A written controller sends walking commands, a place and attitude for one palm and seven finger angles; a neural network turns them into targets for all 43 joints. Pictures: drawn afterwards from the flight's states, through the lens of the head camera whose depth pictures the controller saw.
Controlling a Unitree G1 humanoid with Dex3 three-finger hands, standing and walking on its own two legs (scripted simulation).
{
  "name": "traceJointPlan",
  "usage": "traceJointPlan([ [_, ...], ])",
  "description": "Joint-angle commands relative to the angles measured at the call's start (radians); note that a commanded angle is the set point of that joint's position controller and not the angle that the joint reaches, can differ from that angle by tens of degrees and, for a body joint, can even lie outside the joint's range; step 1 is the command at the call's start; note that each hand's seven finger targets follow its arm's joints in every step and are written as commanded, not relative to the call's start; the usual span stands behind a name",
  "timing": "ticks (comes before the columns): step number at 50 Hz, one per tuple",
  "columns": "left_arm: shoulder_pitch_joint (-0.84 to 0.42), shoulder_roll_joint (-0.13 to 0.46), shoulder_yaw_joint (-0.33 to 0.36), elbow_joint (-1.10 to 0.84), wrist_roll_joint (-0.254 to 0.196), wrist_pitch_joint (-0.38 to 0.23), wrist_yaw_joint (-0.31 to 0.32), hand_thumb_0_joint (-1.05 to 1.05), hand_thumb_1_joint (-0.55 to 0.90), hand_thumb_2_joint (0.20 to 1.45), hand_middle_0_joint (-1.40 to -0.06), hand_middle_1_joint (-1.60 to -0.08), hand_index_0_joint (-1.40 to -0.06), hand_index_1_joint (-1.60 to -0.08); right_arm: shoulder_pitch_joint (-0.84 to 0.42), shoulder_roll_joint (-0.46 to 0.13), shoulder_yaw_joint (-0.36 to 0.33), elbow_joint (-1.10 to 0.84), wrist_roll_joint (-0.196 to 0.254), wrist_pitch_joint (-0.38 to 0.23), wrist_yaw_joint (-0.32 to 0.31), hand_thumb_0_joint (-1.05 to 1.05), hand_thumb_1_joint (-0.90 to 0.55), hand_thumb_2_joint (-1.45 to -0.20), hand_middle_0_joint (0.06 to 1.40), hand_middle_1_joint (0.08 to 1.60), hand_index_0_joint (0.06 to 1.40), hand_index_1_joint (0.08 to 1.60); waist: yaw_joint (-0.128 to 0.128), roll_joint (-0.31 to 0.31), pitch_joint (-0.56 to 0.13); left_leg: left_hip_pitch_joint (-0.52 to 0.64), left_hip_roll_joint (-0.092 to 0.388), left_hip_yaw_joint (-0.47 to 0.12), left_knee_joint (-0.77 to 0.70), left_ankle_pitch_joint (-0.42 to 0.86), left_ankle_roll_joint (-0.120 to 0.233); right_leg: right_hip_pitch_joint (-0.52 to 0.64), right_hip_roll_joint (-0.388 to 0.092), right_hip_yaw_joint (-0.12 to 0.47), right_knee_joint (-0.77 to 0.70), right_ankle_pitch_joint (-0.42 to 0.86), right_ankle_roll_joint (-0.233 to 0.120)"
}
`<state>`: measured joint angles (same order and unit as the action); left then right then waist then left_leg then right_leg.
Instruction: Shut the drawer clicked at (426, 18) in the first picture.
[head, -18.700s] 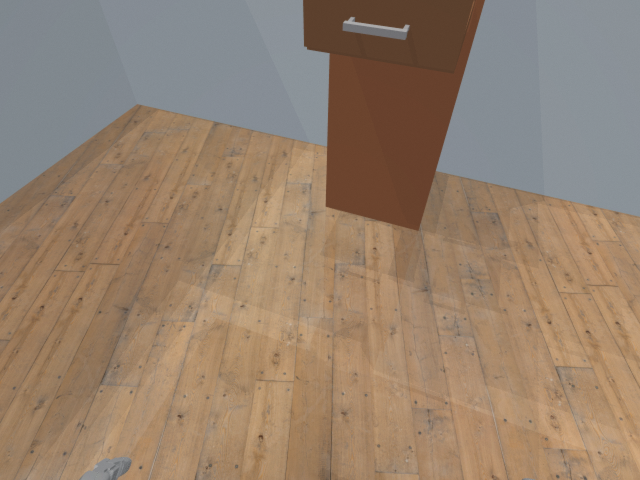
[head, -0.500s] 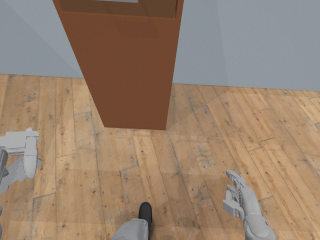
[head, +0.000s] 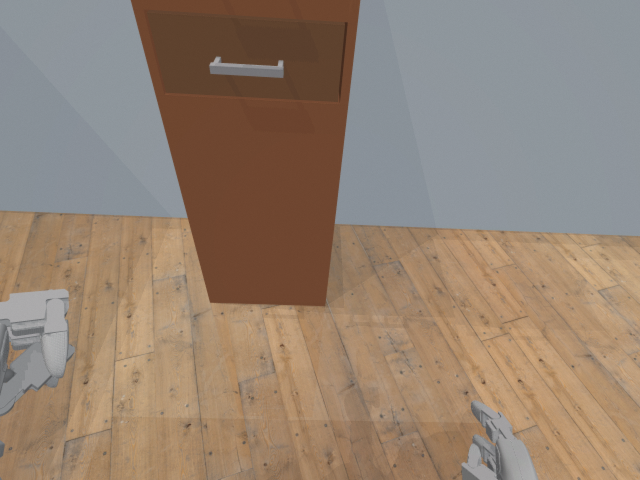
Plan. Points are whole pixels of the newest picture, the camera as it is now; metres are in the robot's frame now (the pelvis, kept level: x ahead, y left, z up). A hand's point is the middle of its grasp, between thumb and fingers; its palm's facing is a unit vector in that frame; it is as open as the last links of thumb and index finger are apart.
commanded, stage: stop stepping back and stand still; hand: left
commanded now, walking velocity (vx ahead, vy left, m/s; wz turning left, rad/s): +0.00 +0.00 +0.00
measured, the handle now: (248, 66) +0.85 +0.18 +0.14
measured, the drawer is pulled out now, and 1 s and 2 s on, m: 0.00 0.00 0.00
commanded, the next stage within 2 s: let the arm hang, fingers relaxed in 1.08 s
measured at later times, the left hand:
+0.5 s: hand out of the picture +0.13 +0.27 +0.18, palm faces +0.32 -0.82 -0.48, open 3.2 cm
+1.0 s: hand out of the picture +0.13 +0.33 +0.16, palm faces +0.29 -0.80 -0.52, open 3.2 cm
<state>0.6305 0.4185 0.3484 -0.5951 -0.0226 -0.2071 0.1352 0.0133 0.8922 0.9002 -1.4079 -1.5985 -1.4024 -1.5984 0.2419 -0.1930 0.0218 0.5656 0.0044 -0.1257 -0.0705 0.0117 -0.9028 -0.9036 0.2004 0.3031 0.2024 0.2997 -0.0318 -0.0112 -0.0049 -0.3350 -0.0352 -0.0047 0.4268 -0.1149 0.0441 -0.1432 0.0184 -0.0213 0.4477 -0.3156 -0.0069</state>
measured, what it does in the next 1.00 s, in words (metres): steps to the left: right foot, then left foot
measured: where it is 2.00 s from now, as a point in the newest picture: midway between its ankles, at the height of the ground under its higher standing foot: outside the picture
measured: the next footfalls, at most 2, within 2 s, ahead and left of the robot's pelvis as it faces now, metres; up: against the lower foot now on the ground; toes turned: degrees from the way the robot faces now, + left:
right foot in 0.42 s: -0.05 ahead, -0.04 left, +0.00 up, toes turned -2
left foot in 0.60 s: +0.05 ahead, +0.14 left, +0.00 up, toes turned +0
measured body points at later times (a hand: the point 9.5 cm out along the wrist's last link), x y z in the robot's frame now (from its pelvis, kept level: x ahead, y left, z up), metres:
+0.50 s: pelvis -0.05 +0.04 -0.01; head -0.04 +0.06 +0.44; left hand +0.11 +0.31 +0.20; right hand +0.12 -0.18 -0.08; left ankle +0.07 +0.09 -0.72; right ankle -0.07 -0.06 -0.74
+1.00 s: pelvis -0.06 +0.09 +0.00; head -0.04 +0.09 +0.45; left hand +0.10 +0.37 +0.18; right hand +0.11 -0.13 -0.08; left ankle +0.01 +0.14 -0.74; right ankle -0.09 -0.04 -0.74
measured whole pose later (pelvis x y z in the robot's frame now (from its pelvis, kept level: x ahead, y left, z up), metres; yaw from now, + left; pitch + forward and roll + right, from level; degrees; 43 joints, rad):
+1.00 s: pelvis -0.06 +0.09 +0.00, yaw -1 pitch +0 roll -2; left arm 0.69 0.43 0.39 -0.57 -0.05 -0.21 0.13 0.01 0.89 0.90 -1.41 -1.60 -1.40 -1.60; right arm 0.19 -0.17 0.03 0.60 0.00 -0.11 -0.05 0.01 -0.90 -0.90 0.20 0.30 0.21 0.30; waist -0.01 0.02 0.05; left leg -0.29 -0.06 0.04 0.38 -0.09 0.07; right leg -0.13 0.01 -0.03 0.37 -0.24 0.00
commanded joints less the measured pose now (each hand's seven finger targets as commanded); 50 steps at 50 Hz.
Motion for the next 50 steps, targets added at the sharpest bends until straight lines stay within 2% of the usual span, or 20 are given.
traceJointPlan([
  [1, 0.050, 0.117, 0.139, -0.127, -0.037, -0.065, 0.022, 0.000, 0.900, 0.900, -1.400, -1.600, -1.400, -1.600, -0.107, -0.117, -0.064, -0.133, 0.003, -0.029, -0.005, 0.000, -0.900, -0.900, 0.200, 0.300, 0.200, 0.300, 0.021, -0.021, -0.037, 0.114, 0.045, -0.058, 0.055, -0.211, -0.048, -0.172, -0.122, 0.135, -0.237, -0.202, -0.075],
  [4, -0.014, 0.082, 0.100, -0.083, -0.044, -0.050, 0.024, 0.000, 0.900, 0.900, -1.400, -1.600, -1.400, -1.600, -0.102, -0.129, -0.071, -0.100, 0.007, -0.022, -0.012, 0.000, -0.900, -0.900, 0.200, 0.300, 0.200, 0.300, 0.008, -0.083, -0.016, 0.189, 0.046, -0.057, 0.231, -0.154, -0.045, -0.335, -0.204, 0.187, -0.261, -0.223, -0.113],
  [8, -0.146, 0.071, 0.047, -0.086, -0.023, -0.034, 0.028, 0.000, 0.900, 0.900, -1.400, -1.600, -1.400, -1.600, -0.115, -0.145, -0.066, -0.081, 0.007, -0.033, -0.029, 0.000, -0.900, -0.900, 0.200, 0.300, 0.200, 0.300, 0.001, -0.048, 0.051, 0.225, 0.080, -0.097, 0.123, -0.209, -0.027, -0.399, -0.121, 0.106, -0.172, -0.257, -0.055],
  [10, -0.237, 0.105, 0.056, -0.153, -0.011, -0.039, 0.027, 0.000, 0.900, 0.900, -1.400, -1.600, -1.400, -1.600, -0.154, -0.152, -0.056, -0.090, 0.001, -0.048, -0.040, 0.000, -0.900, -0.900, 0.200, 0.300, 0.200, 0.300, 0.007, 0.103, 0.089, 0.125, 0.135, -0.208, -0.098, -0.399, -0.018, -0.323, -0.040, 0.051, -0.062, -0.260, -0.007],
  [12, -0.265, 0.099, 0.073, -0.201, 0.018, -0.050, 0.033, 0.000, 0.900, 0.900, -1.400, -1.600, -1.400, -1.600, -0.152, -0.154, -0.045, -0.101, -0.003, -0.066, -0.040, 0.000, -0.900, -0.900, 0.200, 0.300, 0.200, 0.300, 0.026, 0.317, 0.074, -0.143, 0.231, -0.400, -0.436, -0.810, -0.007, -0.029, 0.082, -0.003, 0.248, -0.175, 0.019],
  [13, -0.278, 0.117, 0.090, -0.223, 0.030, -0.051, 0.034, 0.000, 0.900, 0.900, -1.400, -1.600, -1.400, -1.600, -0.144, -0.145, -0.047, -0.105, -0.011, -0.069, -0.036, 0.000, -0.900, -0.900, 0.200, 0.300, 0.200, 0.300, 0.039, 0.350, 0.060, -0.233, 0.252, -0.411, -0.495, -0.860, -0.013, 0.064, 0.100, -0.008, 0.373, -0.153, 0.017],
  [16, -0.140, 0.128, 0.102, -0.260, 0.013, -0.050, 0.031, 0.000, 0.900, 0.900, -1.400, -1.600, -1.400, -1.600, -0.120, -0.102, -0.050, -0.112, -0.018, -0.080, -0.010, 0.000, -0.900, -0.900, 0.200, 0.300, 0.200, 0.300, 0.062, 0.220, -0.011, -0.117, 0.200, -0.280, -0.417, -0.590, -0.044, 0.061, 0.070, -0.012, 0.284, -0.178, -0.011],
  [19, 0.047, 0.113, 0.103, -0.230, 0.002, -0.041, 0.019, 0.000, 0.900, 0.900, -1.400, -1.600, -1.400, -1.600, -0.123, -0.087, -0.048, -0.121, -0.015, -0.066, 0.008, 0.000, -0.900, -0.900, 0.200, 0.300, 0.200, 0.300, 0.056, 0.136, -0.066, 0.000, 0.085, -0.086, -0.201, -0.307, -0.073, 0.090, 0.017, -0.016, -0.136, -0.121, -0.033],
  [21, 0.079, 0.109, 0.108, -0.222, -0.017, -0.046, 0.008, 0.000, 0.900, 0.900, -1.400, -1.600, -1.400, -1.600, -0.096, -0.096, -0.061, -0.101, -0.011, -0.024, 0.018, 0.000, -0.900, -0.900, 0.200, 0.300, 0.200, 0.300, 0.027, -0.068, -0.095, 0.155, 0.022, -0.030, 0.232, -0.128, -0.064, -0.166, -0.205, 0.216, -0.280, -0.059, -0.103],
  [23, -0.012, 0.159, 0.182, -0.214, -0.044, -0.051, 0.012, 0.000, 0.900, 0.900, -1.400, -1.600, -1.400, -1.600, -0.112, -0.106, -0.066, -0.087, -0.020, 0.010, 0.017, 0.000, -0.900, -0.900, 0.200, 0.300, 0.200, 0.300, 0.021, -0.102, -0.074, 0.034, 0.043, -0.023, 0.444, -0.126, -0.071, -0.216, -0.332, 0.256, -0.272, -0.068, -0.196],
  [24, -0.006, 0.115, 0.154, -0.109, -0.042, -0.030, 0.009, 0.000, 0.900, 0.900, -1.400, -1.600, -1.400, -1.600, -0.093, -0.101, -0.073, -0.077, 0.004, 0.008, 0.012, 0.000, -0.900, -0.900, 0.200, 0.300, 0.200, 0.300, 0.010, -0.194, -0.060, -0.007, 0.043, -0.071, 0.449, -0.180, -0.066, -0.233, -0.310, 0.266, -0.266, -0.212, -0.182],
  [26, -0.029, 0.088, 0.127, -0.076, -0.043, -0.009, 0.013, 0.000, 0.900, 0.900, -1.400, -1.600, -1.400, -1.600, -0.133, -0.116, -0.081, -0.087, 0.021, 0.006, -0.004, 0.000, -0.900, -0.900, 0.200, 0.300, 0.200, 0.300, 0.010, -0.169, 0.053, 0.026, 0.080, -0.084, 0.355, -0.197, -0.045, -0.309, -0.271, 0.234, -0.241, -0.225, -0.149],
  [28, -0.043, 0.090, 0.111, -0.077, -0.025, -0.016, 0.024, 0.000, 0.900, 0.900, -1.400, -1.600, -1.400, -1.600, -0.140, -0.114, -0.055, -0.079, 0.013, -0.011, -0.022, 0.000, -0.900, -0.900, 0.200, 0.300, 0.200, 0.300, 0.006, -0.018, 0.072, 0.097, 0.074, -0.036, 0.054, -0.139, -0.024, -0.242, -0.190, 0.150, -0.146, -0.090, -0.088],
  [30, -0.132, 0.098, 0.083, -0.178, -0.011, -0.040, 0.021, 0.000, 0.900, 0.900, -1.400, -1.600, -1.400, -1.600, -0.148, -0.135, -0.050, -0.088, 0.006, -0.042, -0.033, 0.000, -0.900, -0.900, 0.200, 0.300, 0.200, 0.300, 0.022, 0.161, 0.042, 0.162, 0.141, -0.129, -0.088, 0.036, 0.000, -0.175, -0.074, 0.056, 0.004, 0.045, -0.011],
  [32, -0.125, 0.130, 0.090, -0.228, 0.000, -0.061, 0.024, 0.000, 0.900, 0.900, -1.400, -1.600, -1.400, -1.600, -0.115, -0.123, -0.039, -0.091, 0.002, -0.072, -0.030, 0.000, -0.900, -0.900, 0.200, 0.300, 0.200, 0.300, 0.038, 0.188, -0.044, 0.209, 0.216, -0.242, -0.110, 0.185, 0.017, -0.132, -0.021, 0.023, 0.083, 0.067, 0.019],
  [34, -0.149, 0.132, 0.084, -0.296, -0.001, -0.069, 0.023, 0.000, 0.900, 0.900, -1.400, -1.600, -1.400, -1.600, -0.118, -0.122, -0.041, -0.091, -0.016, -0.087, -0.023, 0.000, -0.900, -0.900, 0.200, 0.300, 0.200, 0.300, 0.034, 0.197, -0.047, 0.165, 0.260, -0.351, -0.242, 0.035, 0.009, -0.105, -0.006, 0.044, 0.207, -0.108, 0.020],
  [37, -0.058, 0.127, 0.105, -0.304, 0.005, -0.072, 0.037, 0.000, 0.900, 0.900, -1.400, -1.600, -1.400, -1.600, -0.112, -0.119, -0.043, -0.093, -0.014, -0.105, -0.008, 0.000, -0.900, -0.900, 0.200, 0.300, 0.200, 0.300, 0.048, 0.180, -0.071, 0.143, 0.250, -0.278, -0.252, -0.108, 0.044, -0.061, -0.026, 0.049, 0.162, -0.101, 0.014],
  [42, 0.108, 0.119, 0.147, -0.198, -0.013, -0.068, 0.026, 0.000, 0.900, 0.900, -1.400, -1.600, -1.400, -1.600, -0.112, -0.121, -0.052, -0.113, -0.011, -0.067, 0.004, 0.000, -0.900, -0.900, 0.200, 0.300, 0.200, 0.300, 0.032, 0.163, -0.075, 0.070, 0.149, -0.142, -0.216, -0.169, -0.064, 0.074, -0.007, -0.018, -0.092, 0.006, -0.009],
  [47, 0.079, 0.110, 0.156, -0.126, -0.044, -0.060, 0.015, 0.000, 0.900, 0.900, -1.400, -1.600, -1.400, -1.600, -0.121, -0.124, -0.063, -0.112, -0.002, -0.033, -0.002, 0.000, -0.900, -0.900, 0.200, 0.300, 0.200, 0.300, 0.023, 0.031, -0.084, 0.144, 0.124, -0.119, -0.153, -0.145, -0.082, -0.012, -0.051, 0.028, -0.144, -0.023, -0.028],
  [50, 0.052, 0.102, 0.130, -0.154, -0.037, -0.051, 0.014, 0.000, 0.900, 0.900, -1.400, -1.600, -1.400, -1.600, -0.143, -0.125, -0.061, -0.119, 0.003, -0.032, -0.009, 0.000, -0.900, -0.900, 0.200, 0.300, 0.200, 0.300, 0.025, 0.050, -0.067, 0.149, 0.131, -0.131, -0.185, -0.199, -0.061, -0.035, -0.043, 0.025, -0.137, -0.038, -0.018],
])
